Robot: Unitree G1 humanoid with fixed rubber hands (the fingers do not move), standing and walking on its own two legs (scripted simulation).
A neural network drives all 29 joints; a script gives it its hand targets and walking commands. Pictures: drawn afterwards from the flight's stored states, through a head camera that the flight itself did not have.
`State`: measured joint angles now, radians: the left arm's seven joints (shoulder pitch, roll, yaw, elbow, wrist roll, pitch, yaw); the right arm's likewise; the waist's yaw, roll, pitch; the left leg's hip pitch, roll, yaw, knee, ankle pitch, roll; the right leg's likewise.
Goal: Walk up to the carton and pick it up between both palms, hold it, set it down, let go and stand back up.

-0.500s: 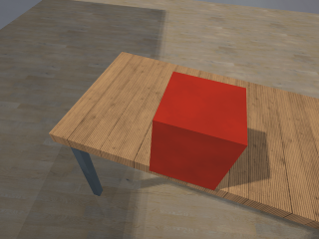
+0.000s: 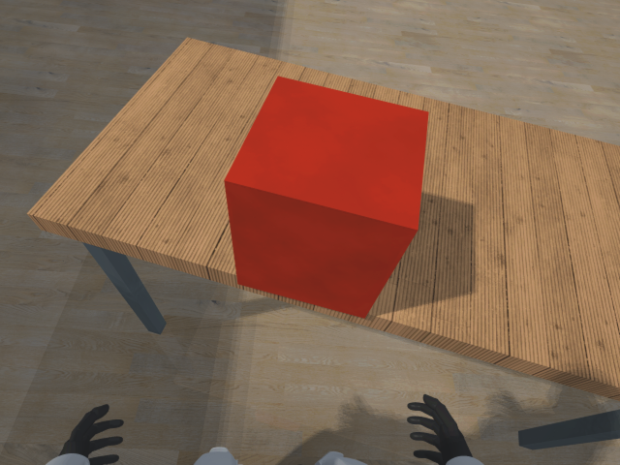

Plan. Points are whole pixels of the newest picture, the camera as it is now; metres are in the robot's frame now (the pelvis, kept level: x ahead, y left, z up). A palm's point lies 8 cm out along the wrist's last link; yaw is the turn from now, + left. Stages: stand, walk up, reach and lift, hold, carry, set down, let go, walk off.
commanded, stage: reach and lift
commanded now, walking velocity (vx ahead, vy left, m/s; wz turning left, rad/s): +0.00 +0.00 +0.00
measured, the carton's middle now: (324, 206) +0.47 +0.00 +0.03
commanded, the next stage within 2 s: none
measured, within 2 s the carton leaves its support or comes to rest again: neither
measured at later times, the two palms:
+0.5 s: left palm (65, 427) +0.17 +0.29 -0.07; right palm (445, 447) +0.17 -0.16 -0.05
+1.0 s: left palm (75, 406) +0.19 +0.28 -0.04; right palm (447, 423) +0.20 -0.16 -0.03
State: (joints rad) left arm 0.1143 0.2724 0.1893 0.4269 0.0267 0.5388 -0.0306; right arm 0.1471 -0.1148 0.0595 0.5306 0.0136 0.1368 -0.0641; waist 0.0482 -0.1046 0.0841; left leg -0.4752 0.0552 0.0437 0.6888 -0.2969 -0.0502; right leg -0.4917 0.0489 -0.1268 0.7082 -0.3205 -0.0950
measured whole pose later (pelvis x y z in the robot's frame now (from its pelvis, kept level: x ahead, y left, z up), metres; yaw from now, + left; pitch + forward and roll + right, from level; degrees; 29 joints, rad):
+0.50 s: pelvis +0.03 +0.04 +0.03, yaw +0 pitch +0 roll +0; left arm 0.19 0.26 0.03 0.52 -0.08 0.15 -0.01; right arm 0.20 -0.13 -0.02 0.70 0.02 -0.18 -0.01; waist 0.03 -0.06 0.06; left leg -0.21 0.01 0.07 0.45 -0.24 0.01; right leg -0.21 0.03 -0.10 0.44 -0.23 -0.06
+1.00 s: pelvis +0.04 +0.06 +0.03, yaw -1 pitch -2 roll +0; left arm 0.24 0.24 -0.06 0.54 -0.12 -0.11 0.03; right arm 0.20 -0.12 -0.07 0.68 0.08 -0.28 0.02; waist 0.04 -0.04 0.02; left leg -0.15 0.01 0.09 0.42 -0.25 0.02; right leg -0.15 0.03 -0.08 0.40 -0.22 -0.05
